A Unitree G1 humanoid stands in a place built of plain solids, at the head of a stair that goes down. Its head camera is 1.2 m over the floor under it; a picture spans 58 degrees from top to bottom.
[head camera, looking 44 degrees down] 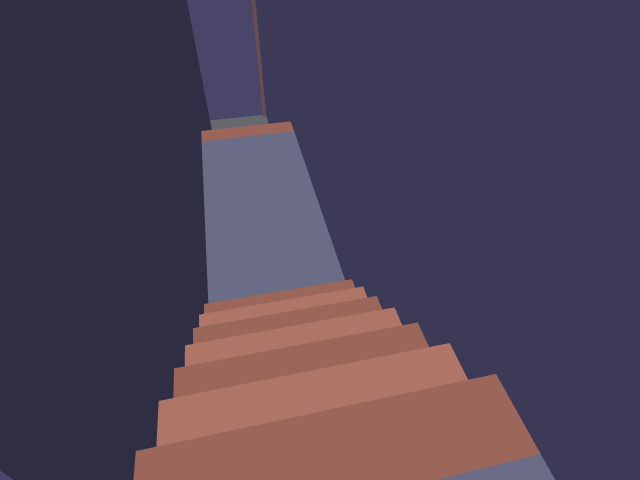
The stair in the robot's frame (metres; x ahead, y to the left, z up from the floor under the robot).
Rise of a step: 0.19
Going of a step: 0.24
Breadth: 1.05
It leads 12 degrees to the left of straight ahead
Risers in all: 7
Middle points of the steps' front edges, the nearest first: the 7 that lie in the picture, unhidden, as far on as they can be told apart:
0.55 -0.02 0.00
0.78 0.03 -0.19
1.01 0.08 -0.39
1.24 0.13 -0.58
1.47 0.18 -0.78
1.70 0.23 -0.97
1.93 0.28 -1.16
